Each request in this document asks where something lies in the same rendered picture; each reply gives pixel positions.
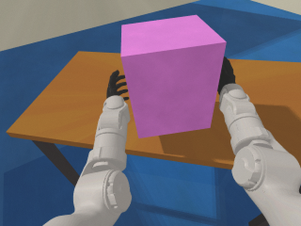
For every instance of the robot right upper arm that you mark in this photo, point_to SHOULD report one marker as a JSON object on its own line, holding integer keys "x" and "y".
{"x": 271, "y": 178}

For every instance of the right robot hand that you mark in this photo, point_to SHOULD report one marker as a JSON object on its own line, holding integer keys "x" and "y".
{"x": 226, "y": 75}

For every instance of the left robot hand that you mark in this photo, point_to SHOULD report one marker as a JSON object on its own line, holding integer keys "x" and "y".
{"x": 112, "y": 89}

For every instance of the carton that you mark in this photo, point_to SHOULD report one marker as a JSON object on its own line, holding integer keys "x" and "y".
{"x": 172, "y": 70}

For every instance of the left robot forearm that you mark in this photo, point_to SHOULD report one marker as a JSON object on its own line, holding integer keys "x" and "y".
{"x": 110, "y": 139}

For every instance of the right robot forearm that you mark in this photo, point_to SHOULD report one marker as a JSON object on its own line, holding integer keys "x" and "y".
{"x": 243, "y": 122}

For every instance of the robot left upper arm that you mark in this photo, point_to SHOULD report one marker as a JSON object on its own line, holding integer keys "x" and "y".
{"x": 99, "y": 198}

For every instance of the table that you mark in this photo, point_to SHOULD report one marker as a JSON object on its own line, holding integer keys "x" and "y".
{"x": 67, "y": 112}

